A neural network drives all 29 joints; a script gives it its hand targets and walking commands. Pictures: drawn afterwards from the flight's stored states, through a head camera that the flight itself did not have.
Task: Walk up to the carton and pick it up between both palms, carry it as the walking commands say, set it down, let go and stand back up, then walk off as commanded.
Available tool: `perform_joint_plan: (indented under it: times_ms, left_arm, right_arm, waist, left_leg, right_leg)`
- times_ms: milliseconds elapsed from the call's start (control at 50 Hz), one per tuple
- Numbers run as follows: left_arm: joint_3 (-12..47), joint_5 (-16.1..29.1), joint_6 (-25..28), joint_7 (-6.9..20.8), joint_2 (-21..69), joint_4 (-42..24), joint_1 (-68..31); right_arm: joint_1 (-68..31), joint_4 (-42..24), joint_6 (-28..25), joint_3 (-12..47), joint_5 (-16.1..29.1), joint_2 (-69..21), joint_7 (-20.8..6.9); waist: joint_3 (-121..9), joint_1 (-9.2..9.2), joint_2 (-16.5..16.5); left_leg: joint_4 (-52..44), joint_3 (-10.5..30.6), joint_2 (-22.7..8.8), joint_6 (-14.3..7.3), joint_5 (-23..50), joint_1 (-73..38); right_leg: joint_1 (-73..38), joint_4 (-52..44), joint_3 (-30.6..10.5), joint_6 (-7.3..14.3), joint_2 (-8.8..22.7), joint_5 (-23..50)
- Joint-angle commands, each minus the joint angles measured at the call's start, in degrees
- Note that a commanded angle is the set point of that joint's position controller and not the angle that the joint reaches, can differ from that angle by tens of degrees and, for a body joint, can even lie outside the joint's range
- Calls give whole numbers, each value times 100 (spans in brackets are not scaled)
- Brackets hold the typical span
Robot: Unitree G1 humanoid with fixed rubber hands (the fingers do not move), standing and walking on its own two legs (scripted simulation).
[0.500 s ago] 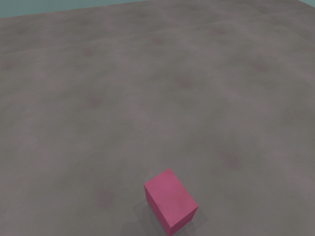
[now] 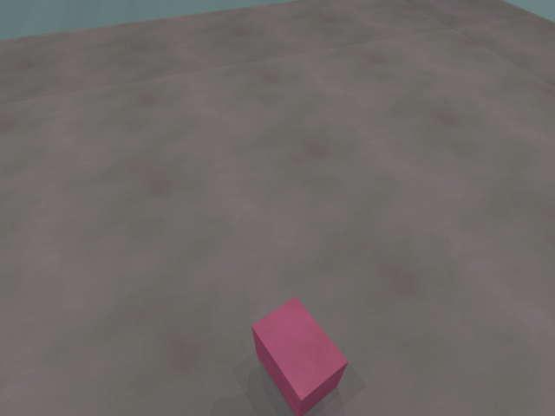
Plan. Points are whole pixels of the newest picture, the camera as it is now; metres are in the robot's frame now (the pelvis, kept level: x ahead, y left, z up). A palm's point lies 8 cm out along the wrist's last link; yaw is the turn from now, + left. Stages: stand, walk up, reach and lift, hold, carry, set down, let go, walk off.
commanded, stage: walk up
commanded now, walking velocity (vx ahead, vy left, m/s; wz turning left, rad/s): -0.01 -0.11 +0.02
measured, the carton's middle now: (296, 357) +0.41 -0.05 -0.64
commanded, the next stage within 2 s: none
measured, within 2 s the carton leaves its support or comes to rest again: neither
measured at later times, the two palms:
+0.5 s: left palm out of the picture +0.03 +0.21 -0.15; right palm out of the picture +0.02 -0.27 -0.14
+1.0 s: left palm out of the picture +0.02 +0.19 -0.14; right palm out of the picture +0.05 -0.29 -0.14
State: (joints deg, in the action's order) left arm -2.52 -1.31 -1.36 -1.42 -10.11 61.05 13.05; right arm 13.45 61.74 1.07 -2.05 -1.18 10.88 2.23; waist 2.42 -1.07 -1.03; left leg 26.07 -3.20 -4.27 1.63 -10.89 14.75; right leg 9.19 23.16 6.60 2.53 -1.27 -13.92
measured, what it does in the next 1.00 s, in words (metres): lifts its left foot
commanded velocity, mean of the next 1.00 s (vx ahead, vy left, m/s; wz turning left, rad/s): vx -0.01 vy -0.13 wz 0.01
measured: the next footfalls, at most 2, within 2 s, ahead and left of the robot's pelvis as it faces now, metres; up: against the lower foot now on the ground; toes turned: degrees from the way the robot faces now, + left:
left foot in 1.10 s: +0.00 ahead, +0.11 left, +0.00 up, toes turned +7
right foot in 1.38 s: +0.09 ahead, -0.31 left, +0.00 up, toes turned +12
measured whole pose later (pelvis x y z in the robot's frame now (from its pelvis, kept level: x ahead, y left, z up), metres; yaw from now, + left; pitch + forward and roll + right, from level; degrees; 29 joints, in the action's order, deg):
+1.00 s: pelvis +0.01 -0.05 +0.00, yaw +0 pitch +2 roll +1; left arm -2.4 -1.5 -0.5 -1.8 -10.1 57.0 17.0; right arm 12.8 57.7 3.1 -2.3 -1.4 11.7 3.4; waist 1.6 0.5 -0.1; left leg 50.0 -1.6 -3.6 1.2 -25.2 21.8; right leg 10.2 24.0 8.3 5.7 -2.6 -15.8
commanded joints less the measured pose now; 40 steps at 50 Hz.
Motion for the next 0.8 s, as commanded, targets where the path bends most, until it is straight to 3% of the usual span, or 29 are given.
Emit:
perform_joint_plan:
  times_ms: [0,20,80,120,140,180,220,300,340,360,380,420,460,480,520,560,600,620,640,660,700,720,740,780]
  left_arm:
    - [-113,9,62,-18,-659,-184,41]
    - [-147,21,67,-25,-628,-179,64]
    - [-126,42,40,-41,-503,-137,256]
    - [-143,31,26,-35,-514,-141,298]
    - [-152,22,14,-25,-541,-123,332]
    - [-124,29,9,-36,-463,-118,452]
    - [-157,10,14,-10,-557,-108,487]
    - [-156,-15,43,-41,-613,-176,451]
    - [-186,18,31,-37,-665,-211,407]
    - [-156,-1,19,-43,-689,-206,364]
    - [-179,13,16,-46,-666,-251,350]
    - [-215,19,-8,-34,-671,-267,397]
    - [-215,16,-44,-21,-593,-323,400]
    - [-205,11,-50,-25,-565,-313,451]
    - [-210,12,-60,-29,-573,-299,595]
    - [-207,-10,-53,-35,-626,-363,536]
    - [-222,-14,-35,-49,-717,-408,458]
    - [-236,-21,-53,-32,-696,-441,366]
    - [-218,-14,-69,-23,-725,-455,389]
    - [-242,-3,-82,-31,-749,-493,362]
    - [-228,14,-108,10,-687,-515,363]
    - [-236,36,-119,17,-668,-532,445]
    - [-237,35,-142,36,-609,-572,407]
    - [-235,39,-164,79,-469,-577,785]
  right_arm:
    - [332,-110,-28,-79,-8,400,60]
    - [429,-41,-36,-63,-11,341,69]
    - [448,-19,-44,-81,-27,367,82]
    - [404,-42,-20,-108,-4,463,126]
    - [568,-68,-20,-122,-5,519,141]
    - [538,-60,-25,-128,-14,519,146]
    - [509,-110,-14,-137,-2,546,165]
    - [495,-165,27,-70,12,306,140]
    - [627,-135,24,-100,9,388,149]
    - [575,-121,38,-118,2,430,162]
    - [669,-143,24,-133,-9,450,180]
    - [751,-129,34,-157,-4,514,208]
    - [676,-182,48,-189,-10,607,226]
    - [667,-211,47,-179,-15,583,228]
    - [542,-284,56,-189,6,607,231]
    - [471,-363,75,-173,-8,510,220]
    - [456,-384,80,-127,-1,452,193]
    - [617,-353,86,-137,-8,459,205]
    - [608,-392,73,-177,-27,584,208]
    - [657,-398,91,-181,-24,605,212]
    - [765,-396,68,-219,-56,700,223]
    - [691,-469,85,-217,-51,731,222]
    - [696,-506,95,-231,-76,834,228]
    - [398,-703,96,-262,-116,1074,246]
  waist:
    - [112,-36,425]
    - [107,-4,439]
    - [126,1,-62]
    - [120,68,-111]
    - [84,54,13]
    - [61,114,-398]
    - [-18,143,-96]
    - [129,94,380]
    - [77,40,300]
    - [64,61,470]
    - [33,39,338]
    - [-57,47,253]
    - [-60,57,-54]
    - [-112,67,90]
    - [-137,125,-106]
    - [-87,150,76]
    - [-4,107,272]
    - [-53,43,430]
    - [-43,66,263]
    - [-41,70,310]
    - [-194,37,-260]
    - [-124,75,-398]
    - [-257,54,-633]
    - [-268,189,-1186]
  left_leg:
    - [-11,-28,-246,-112,159,-274]
    - [-38,-36,-307,-102,316,-208]
    - [-194,101,-456,-126,422,-251]
    - [-248,259,-594,-190,549,-219]
    - [-266,345,-675,-191,657,-252]
    - [-352,411,-726,-192,767,-68]
    - [-206,301,-672,-178,536,-16]
    - [218,-226,-245,2,193,-4]
    - [279,-259,-299,-28,299,-83]
    - [404,-303,-266,-14,376,-172]
    - [434,-276,-368,-67,596,-167]
    - [456,-217,-509,-127,1039,-301]
    - [350,-18,-682,-155,1131,-200]
    - [344,81,-753,-201,1263,-251]
    - [346,-5,-721,-190,1253,-63]
    - [601,-336,-496,-78,901,40]
    - [705,-327,-381,-36,442,44]
    - [743,-308,-435,-106,480,-157]
    - [741,-267,-523,-124,806,-211]
    - [813,-260,-590,-142,1029,-141]
    - [495,31,-873,-259,1202,-277]
    - [384,234,-996,-341,1343,-143]
    - [102,554,-1205,-483,1189,-34]
    - [-487,1435,-1836,-831,748,600]
  right_leg:
    - [502,-826,-710,30,938,-139]
    - [375,-740,-619,28,953,14]
    - [393,-578,-514,-32,812,-199]
    - [329,-456,-477,-73,752,-36]
    - [370,-332,-409,-100,684,34]
    - [175,-271,-404,-96,666,100]
    - [182,-304,-480,-49,728,53]
    - [247,-677,-754,138,1035,351]
    - [219,-515,-601,157,1001,671]
    - [314,-466,-589,185,968,815]
    - [304,-235,-491,162,915,1018]
    - [394,17,-335,118,800,910]
    - [470,116,-362,54,746,683]
    - [482,162,-346,15,714,620]
    - [340,191,-393,24,730,733]
    - [268,-74,-554,132,892,747]
    - [382,-125,-678,212,1061,1019]
    - [531,-49,-572,241,987,997]
    - [578,125,-427,210,891,1090]
    - [591,271,-376,166,886,1260]
    - [766,574,-309,66,727,681]
    - [694,795,-200,-12,660,743]
    - [643,1060,-132,-50,519,266]
    - [371,1765,-292,-193,270,-804]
